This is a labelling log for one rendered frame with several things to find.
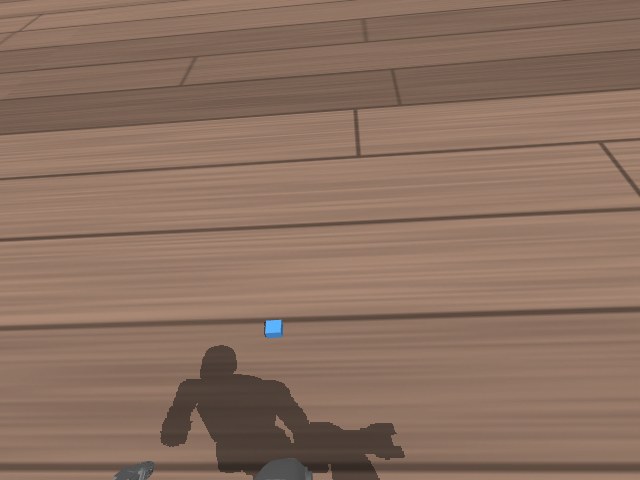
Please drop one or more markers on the small box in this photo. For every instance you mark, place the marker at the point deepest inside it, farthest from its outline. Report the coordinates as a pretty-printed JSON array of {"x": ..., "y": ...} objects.
[{"x": 274, "y": 329}]

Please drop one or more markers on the left robot hand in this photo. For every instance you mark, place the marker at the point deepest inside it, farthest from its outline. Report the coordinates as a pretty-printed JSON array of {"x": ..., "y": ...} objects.
[{"x": 140, "y": 471}]

